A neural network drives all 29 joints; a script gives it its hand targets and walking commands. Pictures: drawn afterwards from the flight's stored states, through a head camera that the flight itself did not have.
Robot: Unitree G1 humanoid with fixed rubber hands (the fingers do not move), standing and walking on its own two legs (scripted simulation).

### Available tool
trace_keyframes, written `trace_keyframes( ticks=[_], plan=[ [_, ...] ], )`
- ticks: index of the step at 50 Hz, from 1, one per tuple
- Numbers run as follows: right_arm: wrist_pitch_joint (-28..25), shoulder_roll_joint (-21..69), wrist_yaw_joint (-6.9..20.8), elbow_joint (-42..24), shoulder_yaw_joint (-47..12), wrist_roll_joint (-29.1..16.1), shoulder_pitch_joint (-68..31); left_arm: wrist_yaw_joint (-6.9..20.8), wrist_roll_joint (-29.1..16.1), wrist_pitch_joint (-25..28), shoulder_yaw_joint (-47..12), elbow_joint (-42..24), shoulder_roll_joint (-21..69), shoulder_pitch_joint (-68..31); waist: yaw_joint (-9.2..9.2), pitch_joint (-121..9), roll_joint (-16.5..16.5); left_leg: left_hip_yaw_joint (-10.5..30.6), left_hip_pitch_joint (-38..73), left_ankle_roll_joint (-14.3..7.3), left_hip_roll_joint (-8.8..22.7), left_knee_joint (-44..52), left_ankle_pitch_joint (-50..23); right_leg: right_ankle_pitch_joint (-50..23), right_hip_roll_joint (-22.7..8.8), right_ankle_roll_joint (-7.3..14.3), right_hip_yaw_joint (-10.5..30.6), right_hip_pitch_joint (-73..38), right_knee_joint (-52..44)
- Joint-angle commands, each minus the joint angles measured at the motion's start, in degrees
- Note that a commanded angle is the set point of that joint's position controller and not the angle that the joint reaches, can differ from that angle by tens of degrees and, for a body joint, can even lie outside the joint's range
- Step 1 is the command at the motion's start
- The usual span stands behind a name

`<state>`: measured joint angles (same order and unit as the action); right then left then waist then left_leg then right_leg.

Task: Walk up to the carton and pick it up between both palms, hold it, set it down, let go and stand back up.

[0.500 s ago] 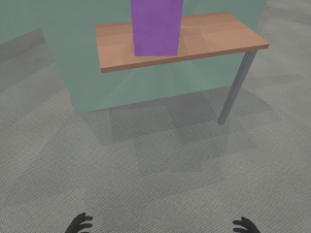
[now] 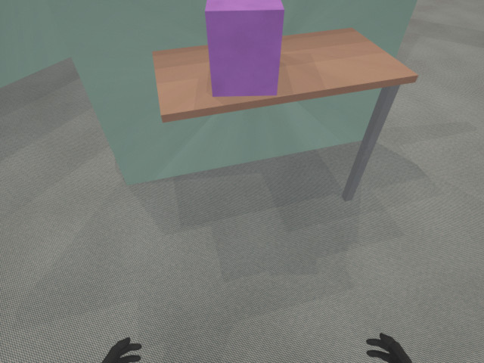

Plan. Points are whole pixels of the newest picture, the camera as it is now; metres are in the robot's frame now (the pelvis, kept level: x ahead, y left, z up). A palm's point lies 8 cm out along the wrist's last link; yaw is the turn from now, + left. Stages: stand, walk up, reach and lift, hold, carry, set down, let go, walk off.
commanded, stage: stand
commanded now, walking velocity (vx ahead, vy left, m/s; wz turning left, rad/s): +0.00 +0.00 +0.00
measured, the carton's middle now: (243, 37) +1.04 +0.04 +0.09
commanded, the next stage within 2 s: none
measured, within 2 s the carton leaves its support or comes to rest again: neither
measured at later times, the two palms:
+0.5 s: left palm out of the picture +0.10 +0.24 -0.09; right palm out of the picture +0.10 -0.24 -0.09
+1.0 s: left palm out of the picture +0.08 +0.24 -0.10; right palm out of the picture +0.09 -0.25 -0.10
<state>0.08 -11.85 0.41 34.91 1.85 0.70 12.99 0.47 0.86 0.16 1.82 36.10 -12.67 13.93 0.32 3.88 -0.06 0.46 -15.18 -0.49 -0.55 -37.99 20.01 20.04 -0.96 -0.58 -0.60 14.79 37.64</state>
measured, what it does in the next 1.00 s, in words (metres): stands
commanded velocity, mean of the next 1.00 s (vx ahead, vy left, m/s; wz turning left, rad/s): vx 0.00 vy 0.00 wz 0.00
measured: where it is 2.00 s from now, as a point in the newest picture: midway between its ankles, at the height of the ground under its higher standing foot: outside the picture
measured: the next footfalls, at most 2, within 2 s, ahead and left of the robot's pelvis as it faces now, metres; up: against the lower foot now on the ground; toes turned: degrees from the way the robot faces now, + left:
none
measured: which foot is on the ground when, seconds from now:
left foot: down 0.00-1.00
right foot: down 0.00-1.00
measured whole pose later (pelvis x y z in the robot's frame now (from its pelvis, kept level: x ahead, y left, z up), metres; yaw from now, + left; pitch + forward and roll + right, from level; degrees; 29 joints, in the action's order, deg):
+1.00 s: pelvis -0.02 -0.01 +0.00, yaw +0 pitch -3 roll +0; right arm 0.0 -12.3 0.4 38.5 1.3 0.8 16.0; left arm 0.4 0.6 0.3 1.1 38.5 -13.3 16.2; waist 0.2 3.3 0.0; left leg 1.0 -15.2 0.2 -0.1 -35.4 17.1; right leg 17.4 -0.5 0.1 -1.1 14.9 35.2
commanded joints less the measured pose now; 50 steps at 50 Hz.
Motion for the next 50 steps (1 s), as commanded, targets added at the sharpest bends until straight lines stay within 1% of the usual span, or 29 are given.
trace_keyframes(
  ticks=[1,30,46,47,48,50],
  plan=[
    [-1.7,-8.1,-0.3,-6.0,2.5,0.0,-1.7,-0.3,0.0,1.5,2.2,-5.8,-7.4,-1.3,-0.11,-4.6,-0.3,5.7,-0.6,-1.8,4.9,9.1,-11.4,-11.0,-3.9,2.3,4.6,-1.3,-7.7],
    [-1.7,-8.4,-0.3,-3.6,2.1,0.0,1.3,-0.3,-0.2,1.5,1.8,-4.0,-8.0,0.9,-0.23,-2.6,-0.2,6.1,-1.6,-1.5,4.8,11.2,-5.8,-5.4,-4.1,2.6,5.4,0.7,-10.6],
    [-1.7,-8.5,-0.3,-2.5,1.9,-0.1,2.2,-0.3,-0.3,1.5,1.6,-3.2,-8.3,1.8,-0.23,-2.4,-0.2,6.2,-1.4,-1.4,4.8,11.3,-5.8,-4.8,-4.2,2.6,5.7,1.2,-11.3],
    [-1.6,-8.6,-0.4,-2.2,1.7,0.0,2.0,-0.4,-0.3,1.5,1.8,-3.3,-8.7,1.6,0.10,-3.1,1.0,6.1,-1.1,-1.2,4.8,10.9,-6.6,-5.0,-4.6,2.8,5.9,0.7,-11.9],
    [-1.6,-8.6,-0.3,-2.0,1.8,0.1,2.2,-0.4,-0.3,1.6,1.8,-3.1,-8.9,1.6,-0.01,-3.1,0.5,5.8,-0.8,-0.9,4.4,10.4,-6.7,-4.7,-4.9,2.9,6.4,0.8,-12.4],
    [-1.6,-8.6,-0.3,-1.8,1.9,0.1,2.3,-0.4,-0.3,1.5,1.7,-3.0,-8.8,1.6,-0.13,-2.0,0.7,5.5,0.2,-0.7,4.3,10.2,-7.8,-5.3,-5.0,3.0,6.5,1.9,-12.8]
  ],
)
